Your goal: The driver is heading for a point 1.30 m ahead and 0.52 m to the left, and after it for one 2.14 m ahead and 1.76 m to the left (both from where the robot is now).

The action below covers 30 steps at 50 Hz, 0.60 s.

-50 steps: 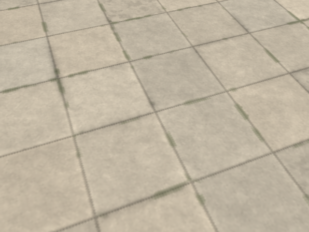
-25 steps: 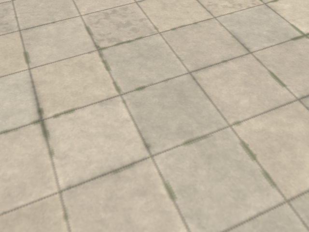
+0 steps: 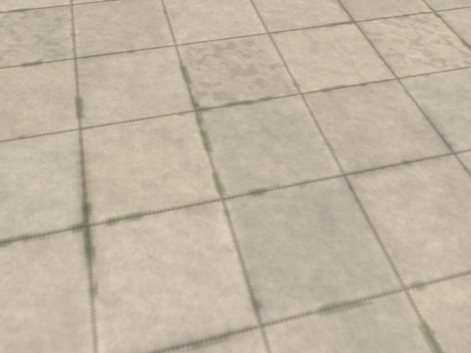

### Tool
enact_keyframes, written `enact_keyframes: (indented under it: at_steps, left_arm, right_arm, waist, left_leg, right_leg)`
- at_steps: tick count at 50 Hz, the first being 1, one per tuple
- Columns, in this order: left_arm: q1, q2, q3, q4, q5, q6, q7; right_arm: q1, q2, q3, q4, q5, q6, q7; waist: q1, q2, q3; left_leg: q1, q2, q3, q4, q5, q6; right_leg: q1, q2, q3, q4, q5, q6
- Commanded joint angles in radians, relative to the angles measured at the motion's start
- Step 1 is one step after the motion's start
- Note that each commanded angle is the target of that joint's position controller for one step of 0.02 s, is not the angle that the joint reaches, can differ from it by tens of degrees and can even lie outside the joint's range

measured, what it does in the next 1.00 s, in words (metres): walks ahead, turning left: right foot, then left foot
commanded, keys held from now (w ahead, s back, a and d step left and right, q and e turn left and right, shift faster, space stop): w+q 0.90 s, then w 0.10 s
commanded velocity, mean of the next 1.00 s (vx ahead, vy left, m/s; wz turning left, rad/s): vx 0.50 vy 0.00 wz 0.58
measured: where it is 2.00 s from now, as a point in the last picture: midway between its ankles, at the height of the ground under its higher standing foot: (89, 205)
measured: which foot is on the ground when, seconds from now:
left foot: down 0.00-0.14, up 0.16-0.62, down 0.64-1.00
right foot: up 0.00-0.10, down 0.12-0.64, up 0.66-1.00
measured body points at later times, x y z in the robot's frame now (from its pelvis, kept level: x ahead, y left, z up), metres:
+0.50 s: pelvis +0.27 -0.02 +0.00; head +0.30 -0.02 +0.45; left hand +0.18 +0.24 -0.13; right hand +0.51 -0.20 -0.11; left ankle +0.36 +0.14 -0.69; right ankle +0.21 -0.13 -0.74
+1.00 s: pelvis +0.50 +0.13 +0.00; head +0.52 +0.16 +0.45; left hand +0.50 +0.43 -0.11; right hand +0.66 -0.11 -0.12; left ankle +0.42 +0.13 -0.74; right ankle +0.72 +0.06 -0.68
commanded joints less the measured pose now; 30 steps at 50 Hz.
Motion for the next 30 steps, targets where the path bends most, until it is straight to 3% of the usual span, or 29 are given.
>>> enact_keyframes:
  at_steps: [1, 4, 5, 6, 7, 8, 9, 10, 11, 13, 17, 23, 27, 30]
  left_arm:
    - [-0.144, 0.078, 0.012, -0.113, -0.008, -0.025, 0.0]
    - [-0.048, 0.115, 0.023, -0.097, -0.012, -0.038, 0.007]
    - [0.051, 0.137, 0.034, -0.066, -0.012, -0.044, 0.016]
    - [0.181, 0.171, 0.048, -0.035, -0.003, -0.058, 0.028]
    - [0.344, 0.247, 0.066, -0.029, 0.018, -0.063, 0.047]
    - [0.306, 0.319, 0.084, -0.036, 0.022, -0.045, 0.049]
    - [0.247, 0.23, 0.076, -0.042, 0.006, -0.032, 0.043]
    - [0.193, 0.142, 0.056, -0.054, -0.003, -0.031, 0.039]
    - [0.164, 0.105, 0.046, -0.049, -0.001, -0.034, 0.035]
    - [0.178, 0.093, 0.042, -0.025, -0.004, -0.045, 0.036]
    - [0.23, 0.104, 0.052, 0.012, -0.021, -0.074, 0.024]
    - [0.266, 0.106, 0.059, 0.053, -0.019, -0.07, 0.022]
    - [0.318, 0.139, 0.069, 0.086, -0.019, -0.061, 0.031]
    - [0.339, 0.175, 0.077, 0.107, -0.017, -0.039, 0.04]
  right_arm:
    - [0.07, -0.169, -0.042, -0.037, -0.009, -0.006, -0.012]
    - [0.004, -0.194, -0.049, -0.062, -0.016, -0.007, -0.022]
    - [-0.023, -0.201, -0.051, -0.07, -0.015, -0.011, -0.019]
    - [-0.036, -0.188, -0.046, -0.072, -0.005, -0.018, -0.009]
    - [-0.026, -0.11, -0.024, -0.104, 0.006, -0.029, -0.003]
    - [0.09, -0.057, -0.013, -0.131, 0.024, -0.024, -0.004]
    - [0.079, -0.136, -0.02, -0.091, -0.013, -0.006, -0.014]
    - [0.007, -0.144, -0.024, -0.089, -0.02, 0.0, -0.005]
    - [-0.035, -0.124, -0.02, -0.095, -0.02, 0.003, 0.004]
    - [-0.055, -0.106, -0.018, -0.099, -0.034, 0.023, 0.022]
    - [-0.141, -0.077, -0.009, -0.14, -0.032, 0.044, 0.045]
    - [-0.345, -0.036, 0.018, -0.214, -0.028, 0.035, 0.071]
    - [-0.438, -0.042, 0.024, -0.252, -0.035, 0.035, 0.079]
    - [-0.395, -0.065, 0.013, -0.249, -0.045, 0.036, 0.066]
  waist:
    - [-0.024, 0.103, 0.001]
    - [0.041, 0.121, -0.018]
    - [0.087, 0.111, -0.058]
    - [0.155, 0.052, -0.131]
    - [0.208, -0.068, -0.289]
    - [0.122, -0.297, -0.34]
    - [0.096, -0.135, -0.225]
    - [0.097, -0.021, -0.113]
    - [0.088, 0.007, -0.052]
    - [0.073, -0.066, -0.023]
    - [0.068, -0.063, -0.024]
    - [0.097, -0.054, 0.026]
    - [0.117, -0.049, 0.05]
    - [0.086, -0.066, 0.001]
  left_leg:
    - [0.017, 0.253, -0.203, -0.002, 0.44, 0.106]
    - [-0.011, 0.266, -0.245, 0.082, 0.503, 0.059]
    - [-0.043, 0.243, -0.242, 0.172, 0.572, 0.038]
    - [-0.106, 0.177, -0.192, 0.357, 0.547, 0.013]
    - [-0.221, 0.114, -0.098, 0.637, 0.276, -0.009]
    - [-0.511, -0.026, 0.01, 0.846, -0.34, -0.033]
    - [-0.595, 0.084, 0.014, 0.943, -0.273, -0.026]
    - [-0.585, 0.118, 0.024, 0.936, -0.175, -0.031]
    - [-0.564, 0.148, 0.038, 0.901, -0.119, -0.042]
    - [-0.529, 0.18, 0.061, 0.865, -0.087, -0.059]
    - [-0.599, 0.197, 0.082, 0.843, -0.002, -0.074]
    - [-0.599, 0.209, 0.16, 0.545, 0.21, -0.081]
    - [-0.538, 0.194, 0.23, 0.385, 0.167, -0.037]
    - [-0.422, 0.116, 0.283, 0.329, 0.015, 0.02]
  right_leg:
    - [0.022, 0.062, -0.039, -0.077, 0.018, -0.009]
    - [0.216, 0.091, -0.019, -0.18, -0.068, -0.046]
    - [0.358, 0.116, -0.03, -0.211, -0.099, -0.064]
    - [0.554, 0.073, 0.003, -0.27, -0.087, -0.095]
    - [0.782, -0.169, 0.239, -0.302, -0.307, -0.145]
    - [0.924, -0.37, 0.684, -0.429, -0.373, -0.249]
    - [0.813, -0.348, 0.688, -0.426, -0.475, -0.258]
    - [0.689, -0.296, 0.522, -0.441, -0.426, -0.238]
    - [0.604, -0.244, 0.377, -0.466, -0.284, -0.219]
    - [0.535, -0.177, 0.197, -0.494, -0.094, -0.189]
    - [0.555, -0.178, 0.049, -0.527, 0.123, -0.206]
    - [0.56, -0.136, -0.149, -0.551, 0.189, -0.186]
    - [0.634, -0.171, -0.207, -0.52, 0.272, -0.167]
    - [0.715, -0.184, -0.265, -0.334, 0.659, -0.149]
Keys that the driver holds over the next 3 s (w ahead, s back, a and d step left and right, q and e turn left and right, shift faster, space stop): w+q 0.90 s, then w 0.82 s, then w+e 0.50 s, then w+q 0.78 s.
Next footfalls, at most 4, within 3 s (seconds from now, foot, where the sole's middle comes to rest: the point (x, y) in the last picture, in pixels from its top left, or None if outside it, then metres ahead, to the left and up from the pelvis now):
0.12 right None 0.25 -0.13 -0.78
0.64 left None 0.46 0.15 -0.78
1.20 right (158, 245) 0.82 0.20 -0.78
1.72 left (59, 224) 0.91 0.52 -0.78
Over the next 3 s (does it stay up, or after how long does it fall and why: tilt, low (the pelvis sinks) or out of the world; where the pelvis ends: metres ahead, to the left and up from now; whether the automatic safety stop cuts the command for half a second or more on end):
stays up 1.41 0.73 -0.01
